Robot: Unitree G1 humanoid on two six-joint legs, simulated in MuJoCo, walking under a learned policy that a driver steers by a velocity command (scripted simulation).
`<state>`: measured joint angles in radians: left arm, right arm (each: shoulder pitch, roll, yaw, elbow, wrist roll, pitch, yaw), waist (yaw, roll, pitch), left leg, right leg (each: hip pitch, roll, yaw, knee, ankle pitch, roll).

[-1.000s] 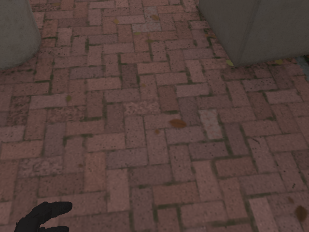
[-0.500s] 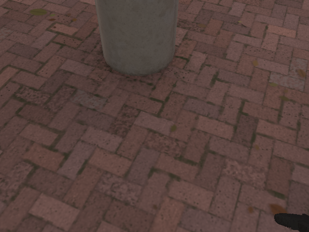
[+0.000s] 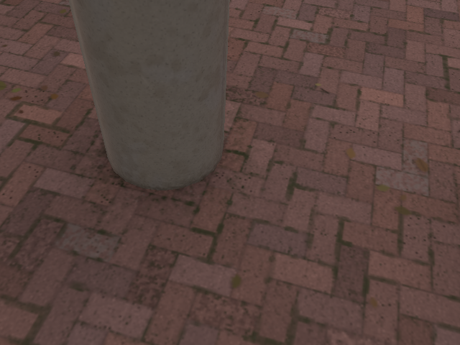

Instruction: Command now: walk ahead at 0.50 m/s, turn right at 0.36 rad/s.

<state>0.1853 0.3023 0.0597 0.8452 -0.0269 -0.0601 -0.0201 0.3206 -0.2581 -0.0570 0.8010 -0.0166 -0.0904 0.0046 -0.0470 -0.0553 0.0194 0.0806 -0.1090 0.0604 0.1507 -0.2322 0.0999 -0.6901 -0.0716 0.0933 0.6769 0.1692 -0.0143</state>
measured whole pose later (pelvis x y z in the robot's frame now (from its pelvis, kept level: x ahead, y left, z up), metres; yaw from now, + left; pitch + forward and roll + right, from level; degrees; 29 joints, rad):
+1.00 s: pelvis +0.48 -0.05 -0.01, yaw -25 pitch +0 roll +1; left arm 0.16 0.27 0.03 0.68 0.02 0.03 0.02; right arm 0.23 -0.25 0.00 0.80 -0.03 -0.05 0.02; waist -0.03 -0.02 0.02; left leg -0.27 -0.01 0.02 0.49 -0.23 0.01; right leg -0.29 -0.01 0.07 0.49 -0.21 0.02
